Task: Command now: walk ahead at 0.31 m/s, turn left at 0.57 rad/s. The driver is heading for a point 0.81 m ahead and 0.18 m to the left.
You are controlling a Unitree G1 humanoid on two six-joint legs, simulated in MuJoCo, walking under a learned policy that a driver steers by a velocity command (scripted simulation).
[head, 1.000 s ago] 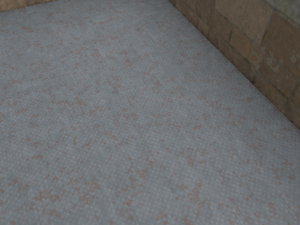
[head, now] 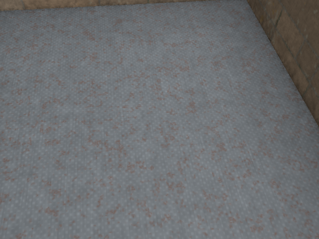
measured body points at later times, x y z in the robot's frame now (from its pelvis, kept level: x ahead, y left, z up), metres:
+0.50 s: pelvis +0.18 -0.05 +0.02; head +0.19 -0.06 +0.46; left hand +0.18 +0.25 -0.08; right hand +0.40 -0.27 -0.09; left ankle +0.16 +0.11 -0.64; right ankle +0.19 -0.16 -0.73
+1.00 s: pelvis +0.40 +0.11 +0.01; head +0.43 +0.14 +0.46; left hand +0.34 +0.41 -0.11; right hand +0.66 -0.04 -0.09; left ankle +0.39 +0.19 -0.73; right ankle +0.46 -0.04 -0.64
